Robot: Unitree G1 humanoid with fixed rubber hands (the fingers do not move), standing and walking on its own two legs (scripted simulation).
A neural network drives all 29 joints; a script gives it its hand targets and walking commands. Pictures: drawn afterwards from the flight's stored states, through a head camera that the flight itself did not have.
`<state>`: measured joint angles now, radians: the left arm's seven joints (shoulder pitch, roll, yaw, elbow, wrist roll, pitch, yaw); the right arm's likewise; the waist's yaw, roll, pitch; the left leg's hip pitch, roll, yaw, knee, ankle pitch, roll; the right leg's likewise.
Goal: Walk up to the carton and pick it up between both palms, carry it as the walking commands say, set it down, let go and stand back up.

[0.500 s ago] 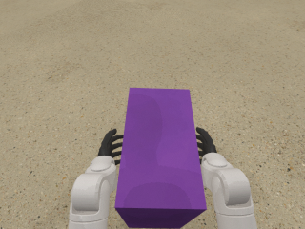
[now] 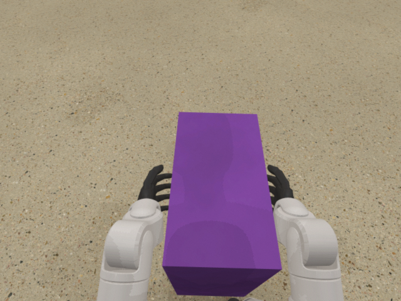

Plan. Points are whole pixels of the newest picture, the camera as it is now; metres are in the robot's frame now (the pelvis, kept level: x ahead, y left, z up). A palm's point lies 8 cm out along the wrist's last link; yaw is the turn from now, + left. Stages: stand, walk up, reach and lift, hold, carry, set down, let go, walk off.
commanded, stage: carry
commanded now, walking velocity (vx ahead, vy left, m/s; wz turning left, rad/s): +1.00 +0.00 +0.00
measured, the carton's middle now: (213, 211) +0.29 +0.00 +0.01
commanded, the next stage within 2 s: none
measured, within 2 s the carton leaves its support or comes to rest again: neither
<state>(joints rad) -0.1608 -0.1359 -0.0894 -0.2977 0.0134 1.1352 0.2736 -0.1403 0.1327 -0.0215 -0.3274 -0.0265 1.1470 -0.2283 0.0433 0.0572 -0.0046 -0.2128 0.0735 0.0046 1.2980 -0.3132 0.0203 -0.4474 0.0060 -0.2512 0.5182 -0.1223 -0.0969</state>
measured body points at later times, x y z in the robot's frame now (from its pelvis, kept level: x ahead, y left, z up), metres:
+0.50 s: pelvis +0.54 +0.07 +0.02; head +0.56 +0.07 +0.47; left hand +0.83 +0.15 +0.08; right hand +0.79 -0.09 +0.08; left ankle +0.56 +0.14 -0.72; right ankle +0.45 -0.05 -0.61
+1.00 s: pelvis +1.07 +0.02 +0.02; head +1.10 +0.02 +0.47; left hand +1.35 +0.14 +0.08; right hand +1.35 -0.10 +0.08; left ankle +1.08 +0.14 -0.63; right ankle +1.04 -0.07 -0.72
